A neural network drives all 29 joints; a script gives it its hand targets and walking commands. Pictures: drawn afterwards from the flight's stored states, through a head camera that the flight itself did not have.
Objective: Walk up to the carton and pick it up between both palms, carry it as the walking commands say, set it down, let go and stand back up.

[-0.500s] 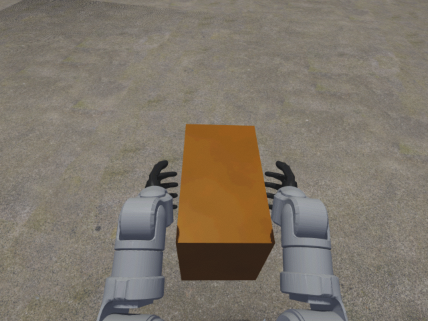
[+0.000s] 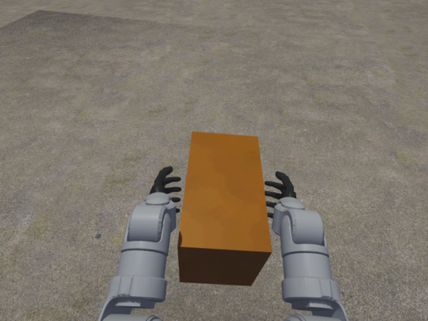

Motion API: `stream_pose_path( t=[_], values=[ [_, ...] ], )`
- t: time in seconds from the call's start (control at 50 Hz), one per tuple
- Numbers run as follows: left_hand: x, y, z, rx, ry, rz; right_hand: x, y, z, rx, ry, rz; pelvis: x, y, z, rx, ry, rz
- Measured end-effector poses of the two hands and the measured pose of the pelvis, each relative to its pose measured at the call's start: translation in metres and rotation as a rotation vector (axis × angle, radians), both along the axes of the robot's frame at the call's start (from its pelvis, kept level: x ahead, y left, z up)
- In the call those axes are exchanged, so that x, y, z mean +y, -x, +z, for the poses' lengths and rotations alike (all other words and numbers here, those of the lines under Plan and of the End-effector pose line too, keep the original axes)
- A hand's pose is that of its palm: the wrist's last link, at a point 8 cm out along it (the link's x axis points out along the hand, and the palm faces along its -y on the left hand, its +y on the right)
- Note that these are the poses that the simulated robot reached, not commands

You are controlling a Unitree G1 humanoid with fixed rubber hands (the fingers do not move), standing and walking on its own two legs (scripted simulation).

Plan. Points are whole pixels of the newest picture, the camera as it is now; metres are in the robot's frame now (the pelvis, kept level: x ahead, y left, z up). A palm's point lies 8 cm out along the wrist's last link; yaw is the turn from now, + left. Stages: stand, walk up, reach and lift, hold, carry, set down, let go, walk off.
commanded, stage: carry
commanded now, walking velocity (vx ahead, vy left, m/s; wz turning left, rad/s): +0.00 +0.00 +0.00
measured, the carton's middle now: (220, 206) +0.38 +0.00 -0.02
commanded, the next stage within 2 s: hold in 0.54 s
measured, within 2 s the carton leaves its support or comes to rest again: neither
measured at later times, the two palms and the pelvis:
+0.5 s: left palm (161, 203) +0.32 +0.11 +0.07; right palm (285, 211) +0.32 -0.13 +0.05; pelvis +0.00 +0.00 +0.00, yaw +0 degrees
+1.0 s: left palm (151, 225) +0.27 +0.12 +0.07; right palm (289, 226) +0.28 -0.13 +0.06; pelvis -0.02 +0.00 +0.00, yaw +0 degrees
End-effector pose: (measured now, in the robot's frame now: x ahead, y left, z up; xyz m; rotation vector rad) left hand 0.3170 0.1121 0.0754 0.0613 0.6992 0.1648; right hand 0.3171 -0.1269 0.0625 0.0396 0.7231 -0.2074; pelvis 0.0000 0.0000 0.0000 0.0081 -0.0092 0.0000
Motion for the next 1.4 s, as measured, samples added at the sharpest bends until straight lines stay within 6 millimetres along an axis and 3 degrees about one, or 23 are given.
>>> stream_pose_path(
  t=[0.6,0.72,0.88,1.02,1.2,1.4],
  values=[
    [-0.001,-0.004,-0.009,-0.017,0.009,-0.021,-0.001,0.0,-0.013,0.003,0.017,0.019,0.0,-0.003,0.001,-0.004,0.0,-0.001],
    [0.007,0.008,-0.009,-0.029,-0.018,-0.056,0.002,0.013,-0.013,-0.011,0.053,0.112,-0.002,-0.005,0.004,-0.059,0.005,0.009],
    [0.011,0.03,0.006,-0.085,-0.029,-0.063,0.004,0.031,-0.001,-0.057,0.029,0.132,-0.002,0.011,0.003,-0.123,0.01,0.018],
    [0.009,0.043,-0.01,-0.031,-0.007,-0.082,0.002,0.039,0.001,-0.029,-0.003,0.07,0.002,0.023,0.003,-0.139,0.014,-0.015],
    [0.012,0.038,-0.031,0.023,0.023,-0.019,0.008,0.02,0.005,-0.06,0.003,0.07,0.002,0.028,0.003,-0.115,0.015,-0.036],
    [-0.002,0.015,-0.049,0.037,0.025,-0.009,-0.007,0.002,-0.024,-0.054,-0.026,0.048,-0.006,0.016,0.004,-0.055,0.011,-0.042]
  ],
)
